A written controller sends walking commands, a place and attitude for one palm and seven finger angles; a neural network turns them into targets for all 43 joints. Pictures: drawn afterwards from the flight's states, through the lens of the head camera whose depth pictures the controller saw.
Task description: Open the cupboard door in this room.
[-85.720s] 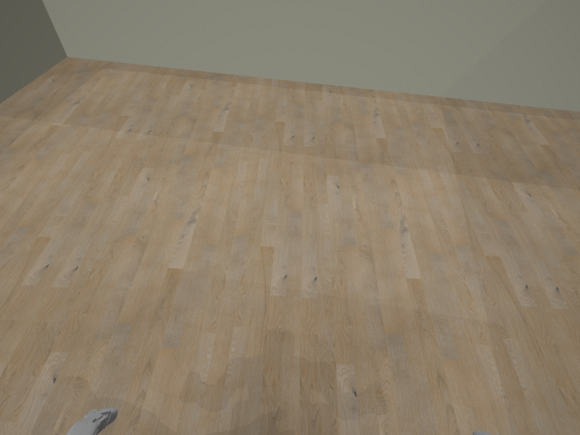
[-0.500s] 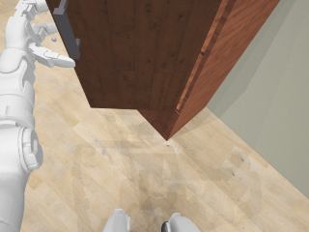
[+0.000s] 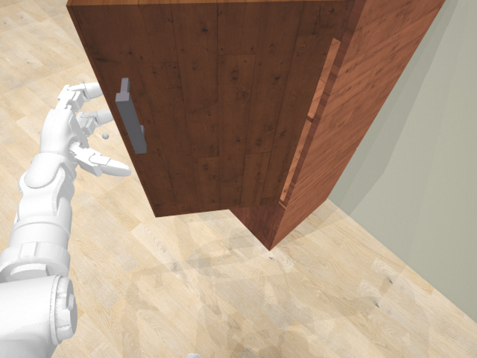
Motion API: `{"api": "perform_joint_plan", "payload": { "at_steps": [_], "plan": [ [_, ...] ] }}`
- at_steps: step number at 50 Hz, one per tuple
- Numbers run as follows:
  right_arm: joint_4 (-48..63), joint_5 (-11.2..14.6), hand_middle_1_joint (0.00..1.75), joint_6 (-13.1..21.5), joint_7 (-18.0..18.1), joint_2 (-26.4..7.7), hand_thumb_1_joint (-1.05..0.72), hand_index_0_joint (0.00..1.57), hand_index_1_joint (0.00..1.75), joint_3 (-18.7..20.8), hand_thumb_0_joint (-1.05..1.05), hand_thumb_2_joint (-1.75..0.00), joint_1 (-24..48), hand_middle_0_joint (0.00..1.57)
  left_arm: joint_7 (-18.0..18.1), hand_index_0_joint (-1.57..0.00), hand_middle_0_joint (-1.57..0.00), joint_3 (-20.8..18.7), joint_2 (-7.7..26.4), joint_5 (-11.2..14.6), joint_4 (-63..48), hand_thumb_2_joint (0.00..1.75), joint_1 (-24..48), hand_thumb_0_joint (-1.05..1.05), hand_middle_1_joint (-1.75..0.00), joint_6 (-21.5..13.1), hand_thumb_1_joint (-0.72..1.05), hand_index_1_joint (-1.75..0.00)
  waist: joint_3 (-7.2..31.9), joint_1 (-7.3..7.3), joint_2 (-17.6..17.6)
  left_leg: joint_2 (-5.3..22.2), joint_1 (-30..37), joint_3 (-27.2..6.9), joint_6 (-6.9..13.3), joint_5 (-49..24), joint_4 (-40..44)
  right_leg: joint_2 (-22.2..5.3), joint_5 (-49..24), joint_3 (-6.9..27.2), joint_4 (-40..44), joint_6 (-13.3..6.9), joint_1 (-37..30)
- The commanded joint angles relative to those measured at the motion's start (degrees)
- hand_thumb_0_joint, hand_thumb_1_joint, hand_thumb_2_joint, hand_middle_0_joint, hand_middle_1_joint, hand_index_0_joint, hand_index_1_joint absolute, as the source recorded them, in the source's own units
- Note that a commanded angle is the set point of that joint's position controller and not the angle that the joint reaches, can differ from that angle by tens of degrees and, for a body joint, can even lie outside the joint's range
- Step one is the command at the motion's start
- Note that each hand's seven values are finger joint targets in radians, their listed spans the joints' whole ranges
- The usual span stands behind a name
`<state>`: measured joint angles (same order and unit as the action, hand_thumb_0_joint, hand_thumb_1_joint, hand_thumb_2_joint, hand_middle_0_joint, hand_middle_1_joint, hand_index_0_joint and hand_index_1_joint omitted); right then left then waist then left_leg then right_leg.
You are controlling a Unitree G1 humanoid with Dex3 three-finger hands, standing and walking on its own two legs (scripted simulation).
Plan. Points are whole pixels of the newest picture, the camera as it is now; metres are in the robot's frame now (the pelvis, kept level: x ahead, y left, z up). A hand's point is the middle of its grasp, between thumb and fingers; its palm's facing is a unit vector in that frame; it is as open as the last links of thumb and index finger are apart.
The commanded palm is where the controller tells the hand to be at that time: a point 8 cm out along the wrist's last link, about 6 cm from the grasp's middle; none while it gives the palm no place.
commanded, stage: draw the hand back to the body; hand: left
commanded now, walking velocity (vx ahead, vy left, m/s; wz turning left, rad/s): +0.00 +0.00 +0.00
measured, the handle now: (133, 117) +0.49 +0.18 +0.11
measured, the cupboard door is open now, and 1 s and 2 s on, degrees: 57 67 67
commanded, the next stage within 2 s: step back with the hand held close in 1.28 s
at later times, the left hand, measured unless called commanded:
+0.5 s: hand (63, 210) +0.29 +0.22 +0.15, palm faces +0.29 -0.92 -0.25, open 12.3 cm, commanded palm +0.25 +0.26 +0.17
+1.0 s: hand out of the picture +0.16 +0.22 +0.19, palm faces +0.44 -0.78 -0.44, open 7.9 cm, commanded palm +0.13 +0.26 +0.20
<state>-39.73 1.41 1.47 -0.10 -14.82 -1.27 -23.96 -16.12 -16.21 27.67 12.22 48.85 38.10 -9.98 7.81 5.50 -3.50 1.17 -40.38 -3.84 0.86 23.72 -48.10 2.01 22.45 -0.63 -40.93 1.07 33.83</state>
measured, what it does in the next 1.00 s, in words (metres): stands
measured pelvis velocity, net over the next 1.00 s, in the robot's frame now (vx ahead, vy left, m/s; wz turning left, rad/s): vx -0.01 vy -0.04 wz -0.01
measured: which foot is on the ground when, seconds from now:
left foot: down 0.00-1.00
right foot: down 0.00-1.00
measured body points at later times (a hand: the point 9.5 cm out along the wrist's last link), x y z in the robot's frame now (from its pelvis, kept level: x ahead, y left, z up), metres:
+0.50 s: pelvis -0.02 -0.02 +0.03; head -0.02 -0.04 +0.48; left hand +0.27 +0.26 +0.16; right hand +0.17 -0.24 -0.05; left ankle -0.01 +0.10 -0.71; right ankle -0.04 -0.15 -0.71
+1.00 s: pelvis -0.01 -0.04 +0.04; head -0.05 -0.07 +0.48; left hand +0.13 +0.26 +0.21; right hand +0.16 -0.27 -0.06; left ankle -0.01 +0.10 -0.71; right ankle -0.04 -0.15 -0.71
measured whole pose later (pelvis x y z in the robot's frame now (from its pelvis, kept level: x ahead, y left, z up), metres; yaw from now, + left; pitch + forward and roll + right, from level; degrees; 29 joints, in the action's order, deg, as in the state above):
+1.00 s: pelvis -0.01 -0.04 +0.04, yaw -1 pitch -5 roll +0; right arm -38.3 0.0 6.3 6.3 -14.3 -0.2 -11.7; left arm 6.1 -19.2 19.3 3.4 -19.5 -29.7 -6.2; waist 0.4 -3.2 -5.6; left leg 2.1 -6.3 -1.4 -1.6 13.8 -24.6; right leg 2.0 15.2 1.2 -22.6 -0.9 3.0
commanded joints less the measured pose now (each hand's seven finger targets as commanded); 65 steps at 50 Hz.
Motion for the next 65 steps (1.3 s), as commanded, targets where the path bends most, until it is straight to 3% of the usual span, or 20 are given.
{"api": "perform_joint_plan", "payload": {
  "at_steps": [1, 4, 8, 10, 11, 12, 14, 16, 17, 19, 22, 24, 28, 29, 36, 45, 50, 58, 61, 65],
  "plan": [
    [6.93, 0.68, 0.30, 2.93, 1.53, -8.99, -0.90, 0.20, 0.30, 3.03, 0.00, -0.90, 0.29, 0.20, -4.58, -0.30, -0.30, 2.67, 5.56, 1.63, -24.01, 0.30, 22.52, 0.00, -1.20, -5.23, -0.50, -1.20, 21.72, 1.24, -7.59, 0.45, 30.40, 0.06, -0.82, -36.34, 5.37, 2.54, -25.98, -4.09, 2.68, -2.01, -3.39],
    [8.72, 0.93, 0.30, 3.85, 2.29, -8.75, -0.90, 0.20, 0.30, 2.70, 0.00, -0.90, 2.88, 0.20, -4.64, -0.30, -0.30, 0.08, 8.20, 2.94, -30.80, 0.30, 17.54, 0.00, -1.20, -5.90, -0.50, -1.20, 22.16, -0.72, -7.04, 0.21, 31.22, 0.29, -0.81, -36.68, 6.74, 2.04, -27.17, -3.68, 3.16, -2.21, -7.72],
    [10.24, 1.18, 0.30, 5.49, 3.02, -7.78, -0.90, 0.20, 0.30, 1.79, 0.00, -0.90, 7.00, 0.20, -5.57, -0.29, -0.29, 0.31, 6.17, 4.39, -34.44, 0.34, 11.07, 0.00, -1.13, -4.68, -0.40, -1.13, 17.42, -1.70, -5.40, 0.11, 31.04, -0.01, -1.31, -35.20, 8.68, 1.59, -26.53, -3.92, 3.99, -2.11, -9.15],
    [11.01, 1.32, 0.30, 5.83, 3.51, -7.64, -0.90, 0.20, 0.30, 1.46, 0.00, -0.90, 8.99, 0.20, -5.74, -0.29, -0.29, -1.88, 7.97, 4.92, -35.32, 0.37, 7.34, 0.00, -1.09, -3.29, -0.32, -1.09, 15.98, -2.90, -4.23, -0.34, 29.39, 0.54, -0.75, -32.65, 9.47, 1.11, -26.97, -3.57, 4.38, -2.16, -11.73],
    [12.20, 0.51, 0.30, 5.31, 4.07, -7.22, -0.90, 0.20, 0.30, 1.63, 0.00, -0.90, 11.45, 0.20, 3.20, -0.29, -0.29, 0.00, 9.88, -3.91, -42.32, 0.39, 7.77, 0.00, -1.07, -3.43, -0.29, -1.07, 12.46, -4.80, -4.14, -0.93, 29.85, 2.12, -0.61, -31.06, 12.13, 0.50, -22.32, -1.36, 8.27, -2.48, -10.06],
    [12.02, 0.29, 0.30, 4.98, 4.41, -6.56, -0.90, 0.20, 0.30, 1.71, 0.00, -0.90, 11.58, 0.20, 7.72, -0.28, -0.28, 2.10, 3.69, -4.38, -39.90, 0.40, 0.53, 0.00, -1.04, -1.83, -0.26, -1.04, 9.04, -3.68, -2.93, -0.19, 29.67, 1.99, -1.14, -27.05, 13.97, 0.45, -19.13, -2.03, 9.28, -2.51, -9.78],
    [12.18, 0.51, 0.30, 4.22, 4.93, -6.54, -0.90, 0.20, 0.30, 1.60, 0.00, -0.90, 12.54, 0.20, 12.06, -0.28, -0.28, 2.78, 1.30, -5.52, -40.41, 0.43, -7.20, 0.00, -1.00, 0.33, -0.18, -1.00, 6.99, -3.98, 1.17, -0.12, 28.27, 2.52, -0.65, -24.25, 15.61, 0.15, -19.78, -1.99, 10.86, -2.44, -13.29],
    [12.64, 0.60, 0.30, 2.82, 5.42, -6.36, -0.90, 0.20, 0.30, 1.69, 0.00, -0.90, 13.89, 0.20, 15.31, -0.27, -0.27, -1.05, 4.00, -6.59, -44.34, 0.47, -12.02, 0.00, -0.95, 1.66, -0.12, -0.95, 9.68, -5.04, 2.35, -0.30, 28.86, 3.47, -0.50, -23.63, 16.77, -0.34, -21.90, -1.70, 11.45, -2.39, -18.23],
    [12.91, 0.54, 0.30, 2.36, 5.64, -5.84, -0.90, 0.20, 0.30, 1.51, 0.00, -0.90, 14.96, 0.20, 16.26, -0.27, -0.27, -0.26, 2.51, -6.72, -45.38, 0.48, -14.73, 0.00, -0.93, 2.24, -0.08, -0.93, 8.82, -5.09, 3.11, -0.34, 28.96, 4.08, -0.34, -22.42, 17.48, -0.57, -21.95, -1.68, 12.03, -2.26, -19.68],
    [12.80, 0.31, 0.30, 1.67, 6.16, -5.64, -0.90, 0.20, 0.30, 1.22, 0.00, -0.90, 16.38, 0.20, 18.22, -0.26, -0.26, -2.76, 5.09, -7.33, -48.31, 0.51, -16.83, 0.00, -0.88, 2.61, -0.01, -0.88, 8.40, -5.64, 3.43, -0.47, 29.51, 5.00, 0.04, -20.48, 18.93, -0.88, -22.19, -1.05, 13.99, -2.12, -22.22],
    [13.32, 0.22, 0.30, 1.72, 6.78, -4.61, -0.90, 0.20, 0.30, 0.65, 0.00, -0.90, 18.84, 0.20, 20.17, -0.26, -0.26, -2.36, 3.87, -7.74, -55.62, 0.55, -18.65, 0.00, -0.82, 2.75, 0.09, -0.82, 5.94, -5.73, -0.90, -0.61, 31.42, 5.27, -0.21, -19.12, 21.64, -1.09, -20.22, -1.15, 15.82, -2.15, -23.53],
    [12.88, -0.13, 0.30, 2.26, 7.14, -4.74, -0.90, 0.20, 0.30, 0.48, 0.00, -0.90, 19.62, 0.20, 21.52, -0.25, -0.25, -4.37, 6.53, -8.35, -58.73, 0.58, -19.37, 0.00, -0.77, 2.42, 0.17, -0.77, 5.63, -6.07, -0.56, -0.61, 32.55, 5.44, 0.01, -18.49, 22.66, -1.00, -19.39, -0.73, 17.57, -2.13, -24.59],
    [12.70, -0.56, 0.30, 3.64, 7.22, -4.23, -0.90, 0.20, 0.30, 0.25, 0.00, -0.90, 20.69, 0.20, 22.56, -0.24, -0.24, -3.41, 3.82, -8.58, -63.77, 0.64, -27.29, 0.00, -0.68, 2.53, 0.31, -0.68, 2.48, -6.80, -3.52, -0.98, 34.34, 5.70, -0.10, -19.10, 24.78, -1.06, -19.13, -1.11, 19.12, -2.15, -25.66],
    [12.38, -0.61, 0.30, 3.95, 7.17, -4.37, -0.90, 0.20, 0.30, 0.45, 0.00, -0.90, 20.87, 0.20, 22.71, -0.24, -0.24, -3.71, 3.95, -8.79, -64.08, 0.66, -29.40, 0.00, -0.66, 2.34, 0.34, -0.66, 1.73, -6.72, -0.43, -0.73, 34.46, 5.77, 0.04, -18.91, 25.05, -0.93, -18.65, -1.19, 19.92, -2.03, -25.91],
    [11.78, -0.93, 0.30, 5.09, 6.60, -4.47, -0.90, 0.20, 0.30, 1.33, 0.00, -0.90, 21.51, 0.20, 22.54, -0.22, -0.22, -6.38, 2.87, -8.15, -68.85, 0.76, -46.43, 0.00, -0.50, 2.21, 0.58, -0.50, -3.37, -7.99, 3.16, -0.50, 34.86, 6.53, 0.57, -17.69, 26.65, -1.34, -16.89, -0.59, 22.36, -1.26, -26.33],
    [11.92, -1.55, 0.30, 7.89, 6.44, -3.38, -0.90, 0.20, 0.30, 2.20, 0.00, -0.90, 21.64, 0.20, 23.05, -0.20, -0.20, -10.98, 4.34, -8.62, -82.85, 0.90, -63.09, 0.00, -0.30, 0.22, 0.90, -0.30, -3.51, -8.98, -0.62, -0.66, 36.77, 7.42, 0.67, -20.79, 25.72, -1.87, -19.79, 0.15, 22.92, -1.06, -27.25],
    [9.90, -1.84, 0.30, 8.68, 7.39, -4.19, -0.90, 0.20, 0.30, 2.44, 0.00, -0.90, 20.94, 0.20, 23.46, -0.20, -0.20, -8.44, 2.08, -9.03, -76.58, 0.90, -54.99, 0.00, -0.30, 0.53, 0.90, -0.30, -10.79, -6.99, 3.21, -0.64, 36.46, 7.16, 0.86, -15.61, 26.06, -1.58, -13.03, 0.10, 25.23, -0.45, -21.67],
    [10.17, -2.28, 0.30, 9.21, 7.61, -3.82, -0.90, 0.20, 0.30, 2.26, 0.00, -0.90, 21.60, 0.20, 23.52, -0.20, -0.20, -8.70, 2.19, -9.33, -77.61, 0.90, -56.01, 0.00, -0.30, -0.12, 0.90, -0.30, -4.68, -8.96, 1.91, -0.87, 38.34, 6.59, 0.96, -18.50, 27.18, -1.89, -16.04, -0.07, 23.36, -0.95, -26.72],
    [10.12, -2.37, 0.30, 9.47, 7.41, -3.52, -0.90, 0.20, 0.30, 2.05, 0.00, -0.90, 21.61, 0.20, 23.65, -0.20, -0.20, -9.25, 2.61, -9.45, -79.03, 0.90, -57.79, 0.00, -0.30, 0.11, 0.90, -0.30, -4.80, -9.16, 0.00, -0.72, 38.30, 6.92, 0.71, -21.10, 27.14, -1.97, -19.32, -0.11, 22.95, -1.09, -27.69],
    [10.00, -2.36, 0.30, 8.95, 7.08, -3.41, -0.90, 0.20, 0.30, 1.98, 0.00, -0.90, 21.65, 0.20, 23.39, -0.20, -0.20, -9.76, 2.45, -9.22, -78.42, 0.90, -58.49, 0.00, -0.30, 0.73, 0.90, -0.30, -6.80, -9.00, 1.49, -0.37, 37.34, 6.81, 0.42, -21.89, 27.46, -1.79, -20.03, -0.12, 23.32, -1.06, -27.64]
  ]
}}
